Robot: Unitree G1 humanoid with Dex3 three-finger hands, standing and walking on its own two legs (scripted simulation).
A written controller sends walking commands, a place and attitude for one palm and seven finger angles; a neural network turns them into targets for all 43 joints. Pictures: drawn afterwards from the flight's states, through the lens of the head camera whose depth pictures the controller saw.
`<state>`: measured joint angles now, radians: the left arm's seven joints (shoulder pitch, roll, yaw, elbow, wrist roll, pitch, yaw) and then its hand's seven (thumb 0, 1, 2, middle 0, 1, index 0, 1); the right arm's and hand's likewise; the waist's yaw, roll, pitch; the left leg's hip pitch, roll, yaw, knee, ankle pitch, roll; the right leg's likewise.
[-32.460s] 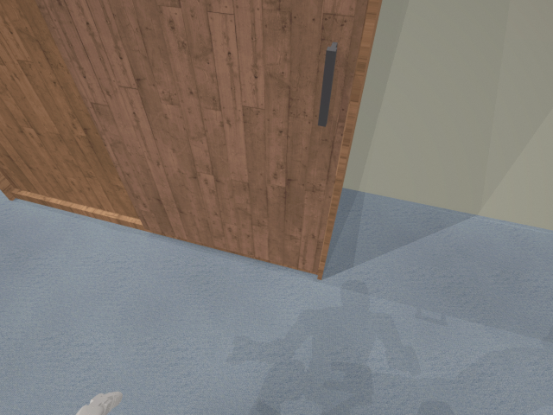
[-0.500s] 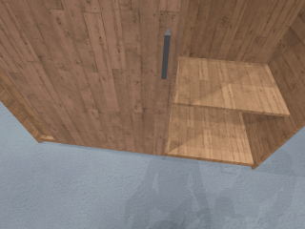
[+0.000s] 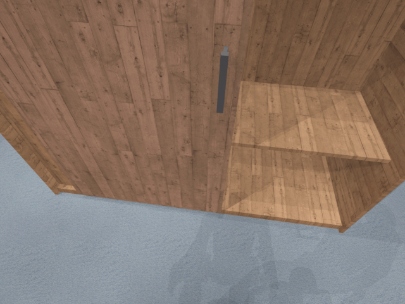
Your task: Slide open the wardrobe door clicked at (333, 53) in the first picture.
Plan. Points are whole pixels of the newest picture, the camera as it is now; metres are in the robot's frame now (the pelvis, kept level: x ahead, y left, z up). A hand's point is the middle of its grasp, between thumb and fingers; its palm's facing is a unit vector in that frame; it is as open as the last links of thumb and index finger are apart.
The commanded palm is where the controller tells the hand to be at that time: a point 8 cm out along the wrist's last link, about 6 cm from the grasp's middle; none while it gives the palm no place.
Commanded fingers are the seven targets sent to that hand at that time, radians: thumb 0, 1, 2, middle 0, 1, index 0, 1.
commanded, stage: let the arm hang, fingers relaxed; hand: right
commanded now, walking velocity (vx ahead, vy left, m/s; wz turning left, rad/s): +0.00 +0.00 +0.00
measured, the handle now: (222, 81) +0.63 +0.00 +0.09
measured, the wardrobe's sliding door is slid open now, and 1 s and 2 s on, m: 0.62 0.62 0.62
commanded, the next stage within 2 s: look to check the result in 0.02 s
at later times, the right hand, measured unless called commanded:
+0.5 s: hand out of the picture +0.03 -0.17 -0.18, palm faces +0.01 +0.98 -0.18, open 7.4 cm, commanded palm none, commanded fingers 0.00 -0.90 -0.90 0.20 0.30 0.20 0.30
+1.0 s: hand out of the picture +0.04 -0.17 -0.18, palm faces +0.01 +0.98 -0.18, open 7.4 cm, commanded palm none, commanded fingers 0.00 -0.90 -0.90 0.20 0.30 0.20 0.30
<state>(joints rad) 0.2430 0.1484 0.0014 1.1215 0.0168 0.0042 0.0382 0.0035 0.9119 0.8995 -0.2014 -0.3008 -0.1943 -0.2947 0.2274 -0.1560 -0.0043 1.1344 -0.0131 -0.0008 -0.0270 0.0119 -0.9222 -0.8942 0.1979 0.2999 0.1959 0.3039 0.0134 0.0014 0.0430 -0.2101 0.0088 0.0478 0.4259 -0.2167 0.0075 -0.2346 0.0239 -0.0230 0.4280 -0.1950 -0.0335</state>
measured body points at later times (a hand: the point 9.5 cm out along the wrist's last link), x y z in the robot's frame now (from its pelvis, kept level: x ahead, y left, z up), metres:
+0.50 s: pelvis +0.03 +0.00 +0.00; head +0.05 +0.00 +0.45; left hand +0.04 +0.23 -0.16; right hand +0.03 -0.22 -0.16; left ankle +0.01 +0.11 -0.74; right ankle +0.02 -0.10 -0.74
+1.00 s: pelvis +0.04 +0.00 +0.00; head +0.06 +0.00 +0.45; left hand +0.04 +0.23 -0.16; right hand +0.04 -0.22 -0.16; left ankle +0.01 +0.11 -0.74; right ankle +0.02 -0.10 -0.74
